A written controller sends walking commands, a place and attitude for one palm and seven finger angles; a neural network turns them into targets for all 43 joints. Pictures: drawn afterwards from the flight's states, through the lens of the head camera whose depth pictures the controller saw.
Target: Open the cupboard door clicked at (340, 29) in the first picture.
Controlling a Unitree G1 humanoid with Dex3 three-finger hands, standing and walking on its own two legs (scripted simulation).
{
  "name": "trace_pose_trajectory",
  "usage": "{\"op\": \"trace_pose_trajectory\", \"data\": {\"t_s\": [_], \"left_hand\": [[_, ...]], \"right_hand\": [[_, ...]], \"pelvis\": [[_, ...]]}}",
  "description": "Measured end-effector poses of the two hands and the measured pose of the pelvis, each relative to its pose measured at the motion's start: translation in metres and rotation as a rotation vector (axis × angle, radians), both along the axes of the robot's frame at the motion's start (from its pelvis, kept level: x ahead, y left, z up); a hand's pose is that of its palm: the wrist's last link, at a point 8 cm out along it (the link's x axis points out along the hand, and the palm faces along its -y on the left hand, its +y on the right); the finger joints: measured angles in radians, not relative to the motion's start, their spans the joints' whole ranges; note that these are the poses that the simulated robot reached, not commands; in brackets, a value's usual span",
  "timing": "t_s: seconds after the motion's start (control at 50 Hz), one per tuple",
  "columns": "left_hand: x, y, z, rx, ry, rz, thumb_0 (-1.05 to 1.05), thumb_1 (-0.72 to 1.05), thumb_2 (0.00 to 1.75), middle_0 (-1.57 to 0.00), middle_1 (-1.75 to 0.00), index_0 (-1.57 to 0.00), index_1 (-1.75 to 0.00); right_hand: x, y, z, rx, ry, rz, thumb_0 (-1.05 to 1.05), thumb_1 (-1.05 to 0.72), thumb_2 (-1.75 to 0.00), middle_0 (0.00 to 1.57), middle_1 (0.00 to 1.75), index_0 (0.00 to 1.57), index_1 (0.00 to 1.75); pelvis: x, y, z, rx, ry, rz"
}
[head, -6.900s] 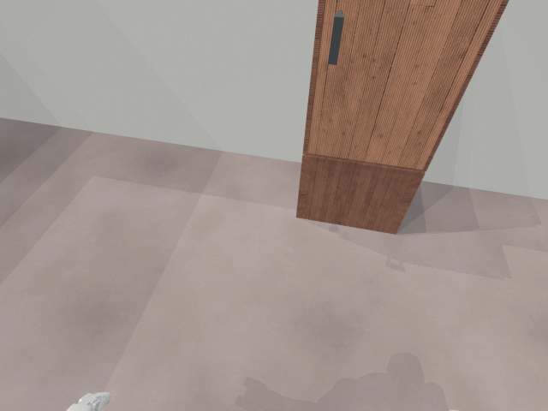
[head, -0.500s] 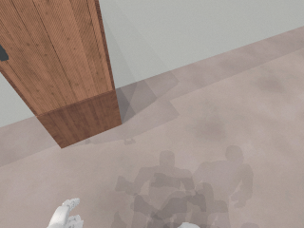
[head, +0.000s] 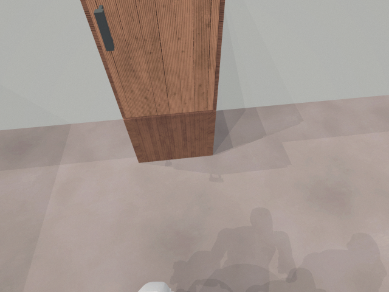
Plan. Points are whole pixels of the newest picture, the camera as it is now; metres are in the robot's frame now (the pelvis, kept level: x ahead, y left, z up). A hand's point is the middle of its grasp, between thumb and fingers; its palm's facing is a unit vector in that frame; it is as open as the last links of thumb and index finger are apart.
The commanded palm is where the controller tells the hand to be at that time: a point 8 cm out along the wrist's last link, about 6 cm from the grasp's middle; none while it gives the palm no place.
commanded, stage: turn to face it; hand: left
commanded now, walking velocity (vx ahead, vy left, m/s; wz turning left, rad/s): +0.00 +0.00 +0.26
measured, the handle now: (105, 28) +0.85 +0.37 +0.10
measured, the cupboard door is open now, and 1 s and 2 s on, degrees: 0 0 0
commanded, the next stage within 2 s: take the last steps up to it in 0.12 s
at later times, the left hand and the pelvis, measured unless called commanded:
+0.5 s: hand out of the picture +0.03 +0.25 -0.17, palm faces +0.12 -0.98 -0.19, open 7.3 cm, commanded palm none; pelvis +0.01 +0.06 +0.01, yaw +6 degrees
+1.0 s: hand out of the picture +0.08 +0.16 -0.15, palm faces +0.21 -0.95 -0.23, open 7.2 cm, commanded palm none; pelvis +0.12 -0.01 +0.01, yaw +8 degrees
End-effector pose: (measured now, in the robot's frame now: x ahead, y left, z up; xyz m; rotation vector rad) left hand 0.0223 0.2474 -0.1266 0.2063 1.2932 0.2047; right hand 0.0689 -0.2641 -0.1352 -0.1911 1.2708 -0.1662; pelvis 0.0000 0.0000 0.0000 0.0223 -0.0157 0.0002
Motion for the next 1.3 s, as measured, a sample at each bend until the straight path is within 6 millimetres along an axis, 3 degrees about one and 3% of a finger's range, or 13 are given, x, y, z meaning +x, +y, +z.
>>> {"op": "trace_pose_trajectory", "data": {"t_s": [0.14, 0.28, 0.38, 0.44, 0.54, 0.66, 0.72, 0.78, 0.86, 0.96, 1.04, 1.18, 1.3], "left_hand": [[-0.057, 0.041, -0.033, -0.046, 0.121, 0.126, 0.01, 0.91, 0.90, -0.20, -0.30, -0.21, -0.30], [-0.050, 0.060, -0.021, -0.070, 0.078, 0.152, 0.01, 0.91, 0.90, -0.20, -0.29, -0.20, -0.30], [-0.035, 0.063, -0.014, -0.073, 0.021, 0.130, 0.00, 0.91, 0.90, -0.20, -0.29, -0.20, -0.30], [-0.023, 0.061, -0.011, -0.077, 0.002, 0.107, 0.00, 0.91, 0.90, -0.20, -0.29, -0.20, -0.30], [0.005, 0.050, -0.007, -0.082, -0.026, 0.070, 0.00, 0.91, 0.90, -0.20, -0.29, -0.20, -0.30], [0.053, 0.025, 0.003, -0.077, -0.074, 0.023, 0.01, 0.91, 0.90, -0.20, -0.29, -0.20, -0.30], [0.078, 0.009, 0.005, -0.067, -0.101, 0.005, 0.00, 0.91, 0.90, -0.20, -0.29, -0.20, -0.30], [0.096, -0.008, 0.000, -0.049, -0.137, 0.009, 0.00, 0.91, 0.90, -0.20, -0.29, -0.20, -0.30], [0.089, -0.023, 0.003, -0.037, -0.135, 0.097, 0.00, 0.93, 0.90, -0.20, -0.30, -0.21, -0.30], [0.059, -0.030, 0.005, -0.028, -0.012, 0.163, -0.01, 0.95, 0.90, -0.20, -0.30, -0.21, -0.30], [0.032, -0.046, 0.002, -0.068, 0.100, 0.218, -0.01, 0.93, 0.90, -0.20, -0.29, -0.20, -0.30], [0.010, -0.070, -0.004, -0.170, 0.280, 0.320, 0.00, 0.92, 0.90, -0.20, -0.29, -0.20, -0.30], [0.027, -0.055, -0.018, -0.238, 0.401, 0.367, 0.00, 0.91, 0.90, -0.20, -0.30, -0.20, -0.30]], "right_hand": [[0.058, 0.052, 0.016, -0.051, -0.138, 0.141, 0.00, -0.91, -0.90, 0.19, 0.30, 0.20, 0.30], [0.058, 0.090, 0.034, -0.044, -0.162, 0.176, 0.00, -0.91, -0.90, 0.20, 0.30, 0.20, 0.30], [0.035, 0.102, 0.031, -0.013, -0.142, 0.141, 0.00, -0.91, -0.89, 0.20, 0.30, 0.21, 0.30], [0.014, 0.095, 0.028, -0.019, -0.117, 0.094, -0.01, -0.93, -0.89, 0.20, 0.30, 0.21, 0.30], [-0.038, 0.081, 0.017, -0.015, 0.012, 0.026, -0.01, -0.92, -0.89, 0.20, 0.30, 0.21, 0.30], [-0.097, 0.065, 0.005, 0.016, 0.211, -0.048, 0.00, -0.91, -0.90, 0.20, 0.30, 0.20, 0.30], [-0.112, 0.055, -0.001, 0.042, 0.289, -0.074, 0.00, -0.91, -0.90, 0.20, 0.30, 0.20, 0.30], [-0.110, 0.044, -0.013, 0.069, 0.340, -0.076, 0.00, -0.91, -0.90, 0.20, 0.30, 0.20, 0.30], [-0.067, 0.032, -0.014, 0.088, 0.322, -0.033, 0.00, -0.91, -0.90, 0.20, 0.30, 0.20, 0.30], [0.028, 0.022, -0.011, 0.081, 0.162, 0.026, 0.00, -0.91, -0.90, 0.19, 0.30, 0.20, 0.30], [0.107, 0.027, -0.008, 0.077, 0.051, 0.082, 0.00, -0.91, -0.90, 0.19, 0.30, 0.20, 0.30], [0.237, 0.068, 0.000, 0.078, -0.083, 0.206, 0.00, -0.91, -0.90, 0.19, 0.30, 0.20, 0.30], [0.332, 0.127, -0.004, 0.064, -0.184, 0.294, 0.00, -0.91, -0.90, 0.19, 0.30, 0.20, 0.30]], "pelvis": [[-0.002, 0.034, -0.012, -0.031, -0.002, 0.046], [-0.006, 0.053, 0.006, -0.066, -0.009, 0.083], [-0.004, 0.059, 0.011, -0.060, -0.006, 0.093], [0.000, 0.059, 0.012, -0.051, -0.005, 0.096], [0.010, 0.053, 0.012, -0.034, -0.005, 0.098], [0.028, 0.036, 0.010, -0.020, -0.004, 0.101], [0.042, 0.022, 0.007, -0.010, -0.003, 0.094], [0.058, 0.005, -0.004, -0.003, -0.009, 0.098], [0.080, -0.008, 0.001, -0.005, -0.018, 0.118], [0.109, -0.012, 0.009, -0.007, -0.020, 0.131], [0.134, -0.007, 0.009, -0.017, -0.018, 0.144], [0.183, 0.016, 0.002, -0.032, -0.003, 0.159], [0.234, 0.054, -0.016, -0.040, 0.011, 0.159]]}}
